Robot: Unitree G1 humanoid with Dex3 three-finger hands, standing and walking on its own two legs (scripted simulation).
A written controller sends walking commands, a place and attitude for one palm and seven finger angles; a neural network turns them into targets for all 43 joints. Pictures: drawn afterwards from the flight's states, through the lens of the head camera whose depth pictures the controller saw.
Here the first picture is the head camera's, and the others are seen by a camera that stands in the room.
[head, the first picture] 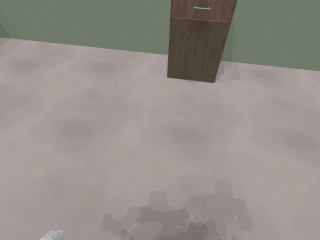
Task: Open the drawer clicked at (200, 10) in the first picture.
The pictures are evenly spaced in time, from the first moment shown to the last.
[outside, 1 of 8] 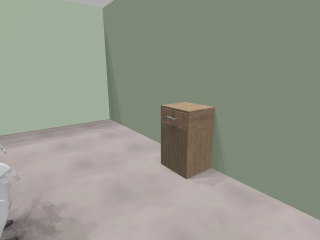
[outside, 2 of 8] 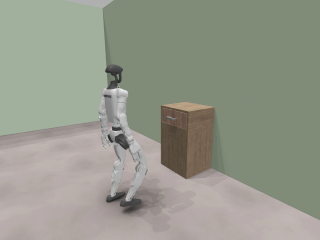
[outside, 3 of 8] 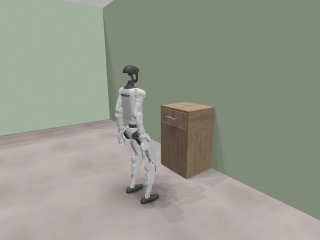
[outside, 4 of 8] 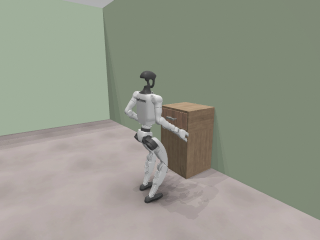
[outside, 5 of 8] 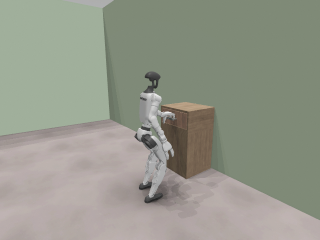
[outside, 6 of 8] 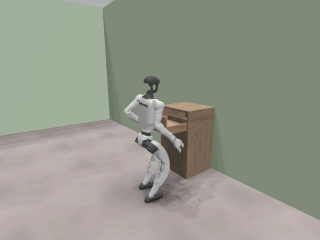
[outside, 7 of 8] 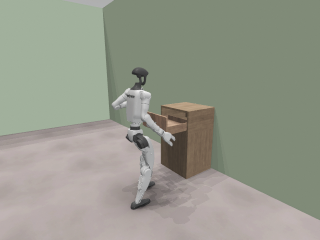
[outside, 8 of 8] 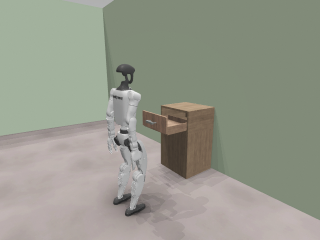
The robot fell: no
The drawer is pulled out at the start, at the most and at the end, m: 0.00 0.30 0.30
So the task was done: yes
